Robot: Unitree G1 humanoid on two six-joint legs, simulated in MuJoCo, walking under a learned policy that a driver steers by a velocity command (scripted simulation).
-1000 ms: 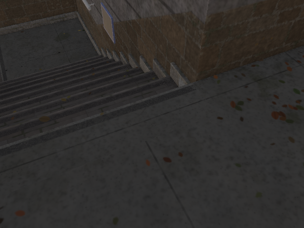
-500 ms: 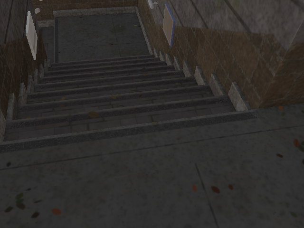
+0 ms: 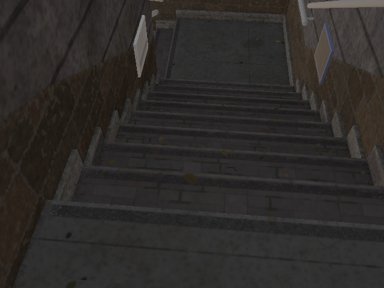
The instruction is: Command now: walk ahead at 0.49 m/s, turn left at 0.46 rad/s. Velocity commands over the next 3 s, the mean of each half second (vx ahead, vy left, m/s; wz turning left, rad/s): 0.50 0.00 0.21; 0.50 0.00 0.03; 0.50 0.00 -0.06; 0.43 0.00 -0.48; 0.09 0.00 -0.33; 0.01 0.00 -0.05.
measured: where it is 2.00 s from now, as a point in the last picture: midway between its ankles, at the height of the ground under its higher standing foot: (195, 180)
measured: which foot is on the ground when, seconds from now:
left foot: up 0.00-0.38, down 0.40-0.96, up 0.98-1.00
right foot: down 0.00-0.42, up 0.44-0.92, down 0.94-1.00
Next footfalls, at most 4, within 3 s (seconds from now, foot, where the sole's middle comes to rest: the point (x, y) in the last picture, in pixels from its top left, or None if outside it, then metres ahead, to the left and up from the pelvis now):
0.40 left None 0.38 0.16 -0.77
0.94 right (211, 235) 0.65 -0.04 -0.77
1.56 left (159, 197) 0.91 0.17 -0.94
2.12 right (230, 172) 1.16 -0.18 -1.11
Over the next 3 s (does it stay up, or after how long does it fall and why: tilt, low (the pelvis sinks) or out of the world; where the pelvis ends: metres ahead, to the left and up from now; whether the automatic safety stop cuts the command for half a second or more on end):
stays up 1.18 -0.06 -0.34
